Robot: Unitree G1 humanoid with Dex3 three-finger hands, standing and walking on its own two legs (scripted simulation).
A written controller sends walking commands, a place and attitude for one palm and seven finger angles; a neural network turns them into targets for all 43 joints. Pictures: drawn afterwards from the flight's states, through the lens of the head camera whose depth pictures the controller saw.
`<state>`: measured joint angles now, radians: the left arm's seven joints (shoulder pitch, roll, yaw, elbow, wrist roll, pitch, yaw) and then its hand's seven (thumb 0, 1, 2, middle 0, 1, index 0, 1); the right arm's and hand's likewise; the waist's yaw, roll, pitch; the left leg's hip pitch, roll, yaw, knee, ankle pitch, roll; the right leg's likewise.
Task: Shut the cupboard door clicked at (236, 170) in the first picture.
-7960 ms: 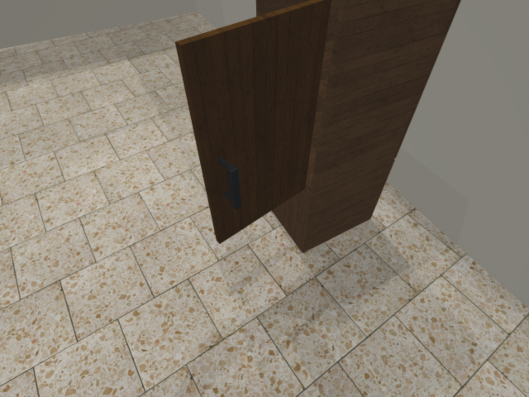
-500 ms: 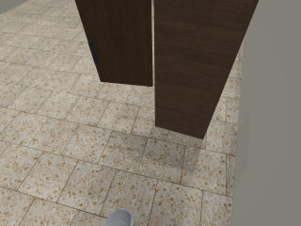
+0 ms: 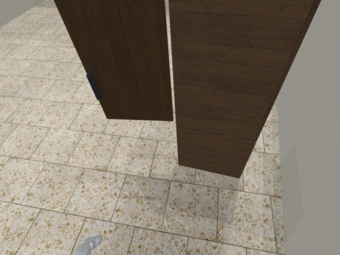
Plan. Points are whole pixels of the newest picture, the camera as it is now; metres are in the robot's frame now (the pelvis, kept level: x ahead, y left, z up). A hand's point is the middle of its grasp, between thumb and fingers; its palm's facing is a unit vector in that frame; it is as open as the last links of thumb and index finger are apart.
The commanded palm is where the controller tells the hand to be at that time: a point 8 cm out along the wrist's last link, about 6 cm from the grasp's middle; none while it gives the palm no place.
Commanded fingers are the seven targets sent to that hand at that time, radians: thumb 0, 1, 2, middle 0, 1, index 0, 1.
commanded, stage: take the last steps up to it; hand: left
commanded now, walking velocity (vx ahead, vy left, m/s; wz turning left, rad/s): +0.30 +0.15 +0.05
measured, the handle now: (96, 84) +0.76 +0.37 -0.07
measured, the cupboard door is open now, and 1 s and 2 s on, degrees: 100 100 100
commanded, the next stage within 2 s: come to a stop and stand still in 0.48 s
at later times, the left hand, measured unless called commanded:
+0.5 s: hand out of the picture +0.09 +0.24 -0.17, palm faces +0.15 -0.97 -0.17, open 7.4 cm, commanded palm none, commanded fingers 0.00 0.90 0.90 -0.20 -0.30 -0.20 -0.30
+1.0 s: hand (94, 179) +0.36 +0.29 -0.16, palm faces -0.03 -0.97 -0.25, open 7.3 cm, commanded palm none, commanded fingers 0.00 0.90 0.90 -0.20 -0.30 -0.20 -0.30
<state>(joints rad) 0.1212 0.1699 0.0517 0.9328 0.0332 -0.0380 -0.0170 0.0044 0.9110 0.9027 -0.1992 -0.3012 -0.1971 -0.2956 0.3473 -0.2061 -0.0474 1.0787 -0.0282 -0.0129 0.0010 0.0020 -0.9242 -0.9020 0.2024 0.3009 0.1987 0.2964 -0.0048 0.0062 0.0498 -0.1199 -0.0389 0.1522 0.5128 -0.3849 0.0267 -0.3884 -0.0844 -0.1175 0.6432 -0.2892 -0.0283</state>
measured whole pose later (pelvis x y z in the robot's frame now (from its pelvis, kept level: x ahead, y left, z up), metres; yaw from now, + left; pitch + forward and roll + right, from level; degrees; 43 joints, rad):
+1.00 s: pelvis +0.27 +0.10 +0.01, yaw -2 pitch +1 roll +1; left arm 0.14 0.19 0.04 0.96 0.02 0.01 0.03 0.00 0.91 0.90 -0.20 -0.30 -0.20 -0.30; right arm 0.20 -0.18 -0.06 1.04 0.00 0.06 -0.03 0.01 -0.91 -0.90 0.20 0.30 0.20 0.30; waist -0.02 0.00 0.09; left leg -0.36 0.00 0.07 0.89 -0.53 -0.02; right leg -0.31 -0.03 -0.07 0.60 -0.30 -0.04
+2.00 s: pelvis +0.24 +0.15 +0.02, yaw -2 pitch -2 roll +0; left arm 0.30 0.17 -0.02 1.06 0.01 0.00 0.03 0.01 0.92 0.90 -0.20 -0.30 -0.20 -0.30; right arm 0.30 -0.16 0.01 1.09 -0.01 -0.01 -0.01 0.01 -0.91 -0.90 0.20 0.30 0.20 0.30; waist -0.01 -0.02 0.03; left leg -0.13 -0.02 0.09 0.43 -0.27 0.04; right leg -0.23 -0.06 -0.02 0.45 -0.18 0.03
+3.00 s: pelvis +0.28 +0.16 +0.01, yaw -2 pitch -1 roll +0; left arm 0.27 0.16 0.00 1.08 0.01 -0.01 0.05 0.01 0.92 0.90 -0.20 -0.30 -0.20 -0.30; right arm 0.31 -0.12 0.01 1.11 -0.01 -0.02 -0.03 0.01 -0.91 -0.90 0.20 0.30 0.20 0.30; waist 0.00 -0.01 0.04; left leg -0.10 -0.03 0.09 0.45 -0.33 0.05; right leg -0.20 -0.07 -0.03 0.48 -0.25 0.05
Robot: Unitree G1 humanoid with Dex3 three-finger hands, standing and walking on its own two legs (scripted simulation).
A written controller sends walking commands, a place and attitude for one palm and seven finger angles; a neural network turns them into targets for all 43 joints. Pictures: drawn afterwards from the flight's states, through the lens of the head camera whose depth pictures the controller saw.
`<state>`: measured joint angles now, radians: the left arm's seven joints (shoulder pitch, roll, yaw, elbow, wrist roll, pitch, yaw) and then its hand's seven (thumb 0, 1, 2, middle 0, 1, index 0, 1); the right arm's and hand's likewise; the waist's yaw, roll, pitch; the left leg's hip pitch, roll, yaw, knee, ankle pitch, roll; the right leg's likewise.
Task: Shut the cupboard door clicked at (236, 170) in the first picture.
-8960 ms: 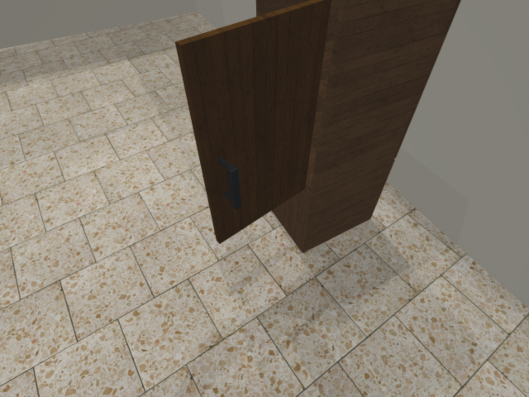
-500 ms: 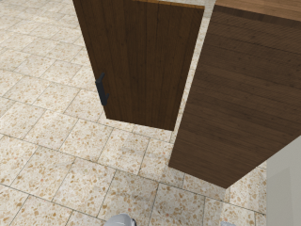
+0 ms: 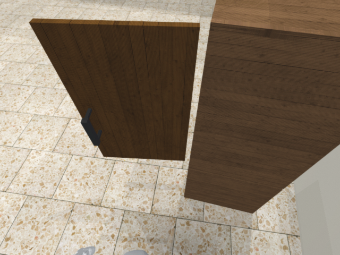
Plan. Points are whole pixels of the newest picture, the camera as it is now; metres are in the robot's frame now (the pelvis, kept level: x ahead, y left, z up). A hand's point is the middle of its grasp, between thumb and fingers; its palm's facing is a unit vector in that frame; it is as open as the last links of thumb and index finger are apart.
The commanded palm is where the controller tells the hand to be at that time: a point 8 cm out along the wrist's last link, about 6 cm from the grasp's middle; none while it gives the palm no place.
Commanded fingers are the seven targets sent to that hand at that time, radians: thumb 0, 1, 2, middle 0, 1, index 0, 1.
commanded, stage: come to a stop and stand still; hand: left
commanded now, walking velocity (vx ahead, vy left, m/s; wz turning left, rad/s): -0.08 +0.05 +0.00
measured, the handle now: (93, 127) +0.49 +0.28 -0.08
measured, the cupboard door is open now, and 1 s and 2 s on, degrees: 100 100 100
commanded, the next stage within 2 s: look again from close up in 0.60 s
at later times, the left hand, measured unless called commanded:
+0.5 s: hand out of the picture -0.02 +0.26 -0.16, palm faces +0.01 -0.97 -0.26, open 7.4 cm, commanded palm none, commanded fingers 0.00 0.90 0.90 -0.20 -0.30 -0.20 -0.30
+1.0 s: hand out of the picture -0.01 +0.22 -0.17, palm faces +0.00 -0.98 -0.19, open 7.3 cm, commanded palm none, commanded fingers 0.00 0.90 0.90 -0.20 -0.30 -0.20 -0.30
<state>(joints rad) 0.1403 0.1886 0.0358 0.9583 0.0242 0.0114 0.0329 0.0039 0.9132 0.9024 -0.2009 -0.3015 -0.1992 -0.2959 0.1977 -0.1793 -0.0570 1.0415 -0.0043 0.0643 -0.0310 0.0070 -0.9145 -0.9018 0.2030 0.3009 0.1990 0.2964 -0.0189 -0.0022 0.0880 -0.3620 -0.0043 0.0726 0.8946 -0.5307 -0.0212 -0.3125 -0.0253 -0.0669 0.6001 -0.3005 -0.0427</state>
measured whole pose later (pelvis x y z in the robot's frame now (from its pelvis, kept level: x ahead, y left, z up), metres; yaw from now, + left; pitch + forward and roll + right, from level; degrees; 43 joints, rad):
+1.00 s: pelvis -0.02 +0.04 +0.01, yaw +0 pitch -2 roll +0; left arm 0.30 0.17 -0.02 1.06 0.01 0.00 0.03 0.01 0.92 0.90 -0.20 -0.30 -0.20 -0.30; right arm 0.30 -0.16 0.01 1.09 -0.01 -0.01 -0.01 0.01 -0.91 -0.90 0.20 0.30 0.20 0.30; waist -0.01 -0.02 0.03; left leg -0.13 -0.02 0.09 0.43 -0.27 0.04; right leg -0.23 -0.06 -0.02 0.45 -0.18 0.03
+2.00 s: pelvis +0.01 +0.05 +0.01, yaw +0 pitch -1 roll +0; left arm 0.27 0.16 0.00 1.08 0.01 -0.01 0.05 0.01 0.92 0.90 -0.20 -0.30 -0.20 -0.30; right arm 0.31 -0.12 0.01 1.11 -0.01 -0.02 -0.03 0.01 -0.91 -0.90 0.20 0.30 0.20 0.30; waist 0.00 -0.01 0.04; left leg -0.10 -0.03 0.09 0.45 -0.33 0.05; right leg -0.20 -0.07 -0.03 0.48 -0.25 0.05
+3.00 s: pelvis +0.00 -0.01 +0.01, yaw +0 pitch -1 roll +1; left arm 0.28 0.14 -0.01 1.13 0.01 -0.02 0.03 0.01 0.92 0.90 -0.20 -0.30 -0.20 -0.30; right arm 0.30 -0.13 0.01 1.14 -0.01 -0.02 -0.03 0.01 -0.91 -0.90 0.20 0.30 0.20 0.30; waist 0.00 0.02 0.04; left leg -0.10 0.05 0.05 0.40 -0.29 -0.04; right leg -0.21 0.01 -0.07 0.46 -0.24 -0.04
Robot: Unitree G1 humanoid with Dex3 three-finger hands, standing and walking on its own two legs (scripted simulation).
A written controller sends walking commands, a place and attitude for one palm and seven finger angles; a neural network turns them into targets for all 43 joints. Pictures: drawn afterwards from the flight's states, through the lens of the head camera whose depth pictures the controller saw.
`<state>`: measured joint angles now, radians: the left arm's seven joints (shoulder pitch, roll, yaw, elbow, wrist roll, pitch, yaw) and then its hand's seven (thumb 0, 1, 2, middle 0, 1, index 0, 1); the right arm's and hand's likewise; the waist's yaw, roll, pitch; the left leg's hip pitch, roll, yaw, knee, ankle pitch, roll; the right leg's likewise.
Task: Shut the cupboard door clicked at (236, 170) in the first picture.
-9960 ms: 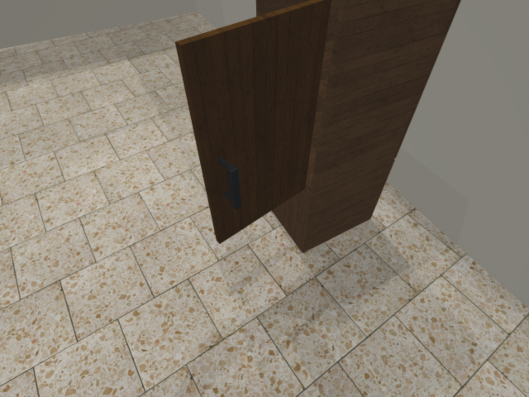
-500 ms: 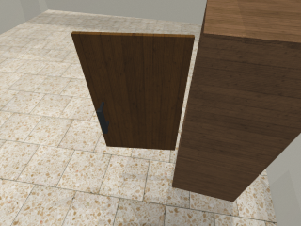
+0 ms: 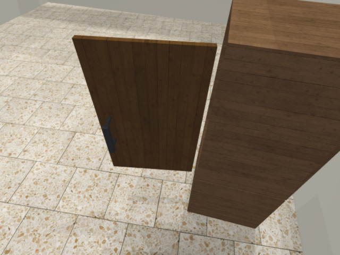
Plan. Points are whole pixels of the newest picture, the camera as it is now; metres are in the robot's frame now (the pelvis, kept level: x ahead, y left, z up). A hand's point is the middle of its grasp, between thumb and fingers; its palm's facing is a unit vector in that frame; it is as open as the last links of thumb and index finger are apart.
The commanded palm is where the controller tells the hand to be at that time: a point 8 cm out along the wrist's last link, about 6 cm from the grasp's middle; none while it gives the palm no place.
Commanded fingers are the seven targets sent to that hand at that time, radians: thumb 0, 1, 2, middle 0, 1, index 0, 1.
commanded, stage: look again from close up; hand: left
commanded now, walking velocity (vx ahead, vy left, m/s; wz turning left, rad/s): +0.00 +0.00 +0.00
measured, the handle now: (110, 135) +0.51 +0.24 -0.09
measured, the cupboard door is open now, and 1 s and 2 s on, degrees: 100 100 100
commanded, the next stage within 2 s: shuffle to correct the standing spot in 0.18 s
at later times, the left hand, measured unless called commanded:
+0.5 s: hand out of the picture +0.01 +0.17 -0.18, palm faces +0.06 -0.98 -0.18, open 7.4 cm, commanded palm none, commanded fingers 0.00 0.90 0.90 -0.20 -0.30 -0.20 -0.30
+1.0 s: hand out of the picture +0.05 +0.18 -0.18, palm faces +0.03 -0.98 -0.21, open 7.3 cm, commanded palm none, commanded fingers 0.00 0.90 0.90 -0.20 -0.30 -0.20 -0.30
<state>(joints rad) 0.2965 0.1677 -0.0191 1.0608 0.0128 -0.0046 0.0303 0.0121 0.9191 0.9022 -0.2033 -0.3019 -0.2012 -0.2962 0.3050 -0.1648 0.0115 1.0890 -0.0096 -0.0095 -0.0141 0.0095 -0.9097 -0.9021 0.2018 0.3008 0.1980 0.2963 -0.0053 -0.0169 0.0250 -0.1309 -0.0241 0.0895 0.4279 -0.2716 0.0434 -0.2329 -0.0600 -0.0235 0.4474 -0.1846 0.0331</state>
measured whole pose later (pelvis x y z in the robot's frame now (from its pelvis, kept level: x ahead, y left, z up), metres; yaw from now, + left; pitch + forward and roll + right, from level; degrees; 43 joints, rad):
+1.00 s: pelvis +0.03 +0.01 +0.00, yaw +0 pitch -1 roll +0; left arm 0.27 0.16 0.00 1.08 0.01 -0.01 0.05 0.01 0.92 0.90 -0.20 -0.30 -0.20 -0.30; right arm 0.31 -0.12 0.01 1.11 -0.01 -0.02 -0.03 0.01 -0.91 -0.90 0.20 0.30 0.20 0.30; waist 0.00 -0.01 0.04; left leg -0.10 -0.03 0.09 0.45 -0.33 0.05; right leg -0.20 -0.07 -0.03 0.48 -0.25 0.05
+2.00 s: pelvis +0.03 -0.05 +0.00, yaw +1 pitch -1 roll +1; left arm 0.28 0.14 -0.01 1.13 0.01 -0.02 0.03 0.01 0.92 0.90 -0.20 -0.30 -0.20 -0.30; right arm 0.30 -0.13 0.01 1.14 -0.01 -0.02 -0.03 0.01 -0.91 -0.90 0.20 0.30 0.20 0.30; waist 0.00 0.02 0.04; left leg -0.10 0.05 0.05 0.40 -0.29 -0.04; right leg -0.21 0.01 -0.07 0.46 -0.24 -0.04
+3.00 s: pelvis +0.04 -0.01 -0.01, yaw +1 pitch +0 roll +2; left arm 0.29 0.16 0.05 1.06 0.03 0.03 0.03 0.01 0.91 0.90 -0.20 -0.30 -0.20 -0.30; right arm 0.35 -0.14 -0.01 1.07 -0.03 0.00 -0.03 0.01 -0.91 -0.90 0.20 0.30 0.20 0.30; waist 0.02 -0.02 0.05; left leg -0.14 -0.04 0.07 0.52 -0.37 0.04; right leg -0.29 -0.07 -0.05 0.66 -0.40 -0.03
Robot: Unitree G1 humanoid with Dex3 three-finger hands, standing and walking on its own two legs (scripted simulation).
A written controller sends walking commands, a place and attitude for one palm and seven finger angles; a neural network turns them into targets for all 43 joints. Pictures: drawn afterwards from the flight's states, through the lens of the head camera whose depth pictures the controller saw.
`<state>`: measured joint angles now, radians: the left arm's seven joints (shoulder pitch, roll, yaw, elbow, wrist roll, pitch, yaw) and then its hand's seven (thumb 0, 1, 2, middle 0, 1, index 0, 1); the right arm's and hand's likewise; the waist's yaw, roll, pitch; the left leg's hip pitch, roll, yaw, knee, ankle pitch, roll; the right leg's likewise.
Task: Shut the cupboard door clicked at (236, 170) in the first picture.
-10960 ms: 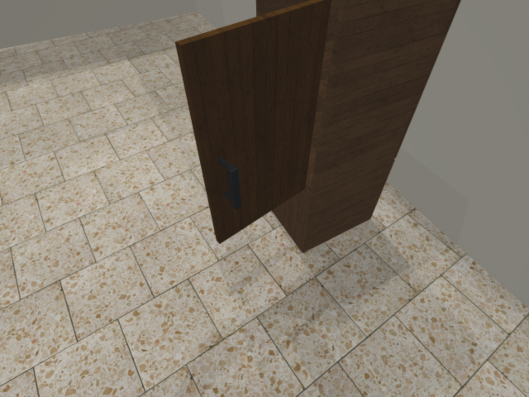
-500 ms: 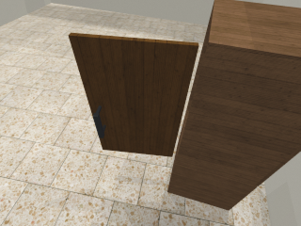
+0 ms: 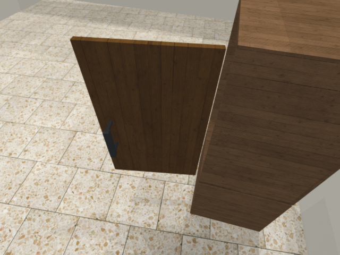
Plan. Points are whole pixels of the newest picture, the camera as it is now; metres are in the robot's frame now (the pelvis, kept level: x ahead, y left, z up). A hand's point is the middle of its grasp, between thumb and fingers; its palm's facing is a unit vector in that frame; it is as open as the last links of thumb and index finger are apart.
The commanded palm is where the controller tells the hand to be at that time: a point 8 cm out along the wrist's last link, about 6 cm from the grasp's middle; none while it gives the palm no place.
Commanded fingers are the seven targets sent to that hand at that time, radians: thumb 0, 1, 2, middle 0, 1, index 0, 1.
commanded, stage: come to a stop and stand still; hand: left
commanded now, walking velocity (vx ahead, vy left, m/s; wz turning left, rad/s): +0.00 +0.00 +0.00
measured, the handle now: (111, 139) +0.48 +0.23 -0.09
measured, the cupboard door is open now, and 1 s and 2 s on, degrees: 100 100 100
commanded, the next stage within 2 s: look again from close up in 0.90 s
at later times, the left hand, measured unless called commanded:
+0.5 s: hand out of the picture -0.01 +0.13 -0.16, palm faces +0.01 -0.97 -0.22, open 7.4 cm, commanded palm none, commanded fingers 0.00 0.90 0.90 -0.20 -0.30 -0.20 -0.30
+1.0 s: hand out of the picture -0.01 +0.11 -0.17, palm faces +0.03 -0.98 -0.20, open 7.3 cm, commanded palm none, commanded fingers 0.00 0.90 0.90 -0.20 -0.30 -0.20 -0.30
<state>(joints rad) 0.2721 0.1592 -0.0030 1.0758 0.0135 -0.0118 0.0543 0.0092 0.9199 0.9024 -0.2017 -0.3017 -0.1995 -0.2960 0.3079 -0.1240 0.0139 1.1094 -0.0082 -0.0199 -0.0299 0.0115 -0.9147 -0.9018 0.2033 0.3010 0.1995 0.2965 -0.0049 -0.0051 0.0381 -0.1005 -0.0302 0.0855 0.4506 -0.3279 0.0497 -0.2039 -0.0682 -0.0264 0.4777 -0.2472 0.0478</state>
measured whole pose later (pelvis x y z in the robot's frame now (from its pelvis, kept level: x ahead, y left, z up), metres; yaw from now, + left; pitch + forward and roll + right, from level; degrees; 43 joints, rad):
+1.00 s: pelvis -0.01 -0.06 +0.00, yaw +0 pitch -1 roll +1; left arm 0.28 0.14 -0.01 1.13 0.01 -0.02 0.03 0.01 0.92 0.90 -0.20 -0.30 -0.20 -0.30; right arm 0.30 -0.13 0.01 1.14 -0.01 -0.02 -0.03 0.01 -0.91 -0.90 0.20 0.30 0.20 0.30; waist 0.00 0.02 0.04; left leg -0.10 0.05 0.05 0.40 -0.29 -0.04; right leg -0.21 0.01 -0.07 0.46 -0.24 -0.04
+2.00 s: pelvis +0.01 -0.02 -0.01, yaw +1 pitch +0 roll +2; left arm 0.29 0.16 0.05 1.06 0.03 0.03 0.03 0.01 0.91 0.90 -0.20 -0.30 -0.20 -0.30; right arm 0.35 -0.14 -0.01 1.07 -0.03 0.00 -0.03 0.01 -0.91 -0.90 0.20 0.30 0.20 0.30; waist 0.02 -0.02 0.05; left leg -0.14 -0.04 0.07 0.52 -0.37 0.04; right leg -0.29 -0.07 -0.05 0.66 -0.40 -0.03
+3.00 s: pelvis +0.04 +0.01 +0.00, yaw +2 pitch +0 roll -1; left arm 0.31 0.12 -0.01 1.09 0.02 -0.04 0.04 0.01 0.92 0.90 -0.20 -0.30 -0.20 -0.30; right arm 0.28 -0.16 -0.01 1.10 -0.01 0.01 -0.02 0.01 -0.92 -0.90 0.20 0.30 0.20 0.30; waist -0.01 0.05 0.04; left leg -0.23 0.06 0.03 0.51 -0.27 -0.01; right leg -0.18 0.05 -0.04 0.46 -0.28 -0.05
